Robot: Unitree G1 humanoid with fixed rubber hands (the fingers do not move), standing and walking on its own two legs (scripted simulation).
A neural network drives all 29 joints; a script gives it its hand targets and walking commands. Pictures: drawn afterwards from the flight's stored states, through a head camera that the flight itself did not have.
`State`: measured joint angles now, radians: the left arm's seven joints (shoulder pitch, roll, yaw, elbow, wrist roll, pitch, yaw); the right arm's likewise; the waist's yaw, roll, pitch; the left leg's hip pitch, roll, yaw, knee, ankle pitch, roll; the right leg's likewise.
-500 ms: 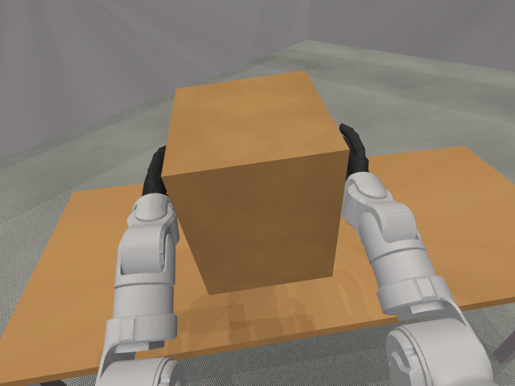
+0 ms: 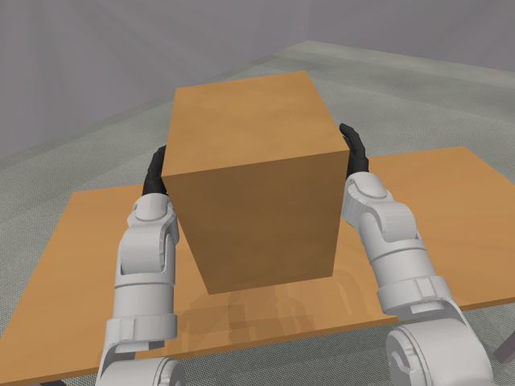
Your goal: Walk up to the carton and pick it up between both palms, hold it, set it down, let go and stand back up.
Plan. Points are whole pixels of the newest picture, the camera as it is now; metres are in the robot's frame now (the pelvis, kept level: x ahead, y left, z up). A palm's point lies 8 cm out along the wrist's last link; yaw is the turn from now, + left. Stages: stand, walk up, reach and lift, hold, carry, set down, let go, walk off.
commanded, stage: set down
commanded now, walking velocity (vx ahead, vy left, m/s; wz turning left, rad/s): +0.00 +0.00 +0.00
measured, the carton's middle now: (256, 184) +0.39 +0.00 +0.18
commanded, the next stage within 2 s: none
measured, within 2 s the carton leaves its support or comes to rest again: neither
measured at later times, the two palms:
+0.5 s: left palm (173, 201) +0.40 +0.14 +0.15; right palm (348, 181) +0.40 -0.15 +0.16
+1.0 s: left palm (173, 213) +0.41 +0.14 +0.11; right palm (340, 193) +0.41 -0.14 +0.13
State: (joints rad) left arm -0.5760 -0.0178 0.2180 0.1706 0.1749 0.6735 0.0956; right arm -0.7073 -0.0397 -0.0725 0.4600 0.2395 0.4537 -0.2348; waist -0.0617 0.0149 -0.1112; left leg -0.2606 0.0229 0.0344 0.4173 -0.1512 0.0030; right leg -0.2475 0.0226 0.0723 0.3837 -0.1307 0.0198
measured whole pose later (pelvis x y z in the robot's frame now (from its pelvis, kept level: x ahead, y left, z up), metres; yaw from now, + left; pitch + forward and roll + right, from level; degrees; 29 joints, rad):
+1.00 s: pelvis +0.03 +0.00 +0.01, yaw +0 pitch -1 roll +0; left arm -0.61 -0.05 0.33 0.58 0.31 0.16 0.00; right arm -0.62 0.03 -0.15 0.67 -0.05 -0.07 -0.17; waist -0.03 -0.01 0.02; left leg -0.17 0.02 0.03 0.35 -0.16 0.00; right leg -0.16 0.02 0.07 0.32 -0.14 0.01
